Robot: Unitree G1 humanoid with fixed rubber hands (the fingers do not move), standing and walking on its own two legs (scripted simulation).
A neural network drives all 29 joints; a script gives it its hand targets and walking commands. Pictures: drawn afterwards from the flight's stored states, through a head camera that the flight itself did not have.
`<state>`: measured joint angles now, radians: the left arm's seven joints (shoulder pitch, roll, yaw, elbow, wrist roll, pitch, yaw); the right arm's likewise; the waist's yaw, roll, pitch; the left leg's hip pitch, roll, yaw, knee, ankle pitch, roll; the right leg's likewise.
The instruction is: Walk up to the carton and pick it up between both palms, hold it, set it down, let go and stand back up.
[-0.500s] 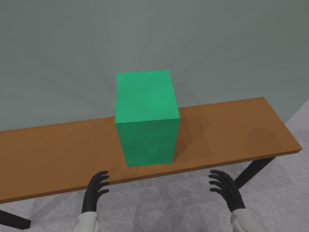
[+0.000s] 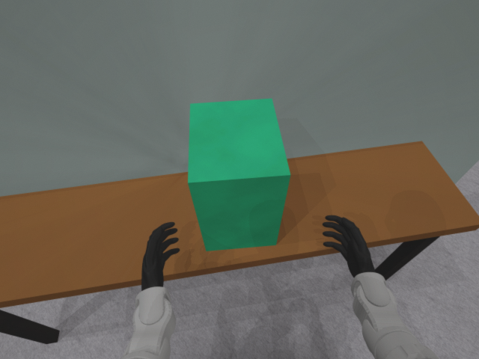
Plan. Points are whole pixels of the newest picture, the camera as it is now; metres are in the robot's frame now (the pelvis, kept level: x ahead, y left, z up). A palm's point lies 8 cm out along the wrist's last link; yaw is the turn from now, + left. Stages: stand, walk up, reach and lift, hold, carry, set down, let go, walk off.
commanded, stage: reach and lift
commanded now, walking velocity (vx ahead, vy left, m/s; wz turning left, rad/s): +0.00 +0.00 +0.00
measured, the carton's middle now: (236, 180) +0.47 +0.03 -0.04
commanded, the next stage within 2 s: none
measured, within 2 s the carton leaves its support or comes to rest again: neither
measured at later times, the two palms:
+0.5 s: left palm (152, 229) +0.32 +0.17 +0.03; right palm (353, 211) +0.35 -0.18 +0.02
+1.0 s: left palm (143, 169) +0.39 +0.18 +0.11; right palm (350, 154) +0.42 -0.16 +0.11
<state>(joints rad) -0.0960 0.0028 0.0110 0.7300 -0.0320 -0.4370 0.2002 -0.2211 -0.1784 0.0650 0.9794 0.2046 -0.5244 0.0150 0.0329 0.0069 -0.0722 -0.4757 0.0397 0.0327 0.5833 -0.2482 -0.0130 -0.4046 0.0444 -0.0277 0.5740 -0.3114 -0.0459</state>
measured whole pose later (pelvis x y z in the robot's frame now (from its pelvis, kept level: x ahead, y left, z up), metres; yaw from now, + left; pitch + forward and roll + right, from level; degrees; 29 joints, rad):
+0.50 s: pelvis +0.01 +0.00 +0.01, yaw -1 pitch +9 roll +0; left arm -0.24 0.02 0.03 0.59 -0.05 -0.18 0.19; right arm -0.37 -0.22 0.08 0.82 0.26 -0.27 -0.01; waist 0.06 0.01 -0.10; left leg -0.42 0.04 0.04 0.45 -0.19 -0.02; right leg -0.35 0.05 -0.01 0.43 -0.24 -0.04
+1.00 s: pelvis +0.00 +0.00 +0.02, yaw -2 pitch +9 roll +0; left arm -0.63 0.06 0.15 0.61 -0.03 0.20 0.19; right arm -0.73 -0.24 0.03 0.89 0.27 0.02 -0.05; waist 0.08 -0.01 -0.11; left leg -0.40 0.05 0.05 0.37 -0.13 -0.02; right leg -0.34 0.06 0.01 0.36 -0.18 -0.05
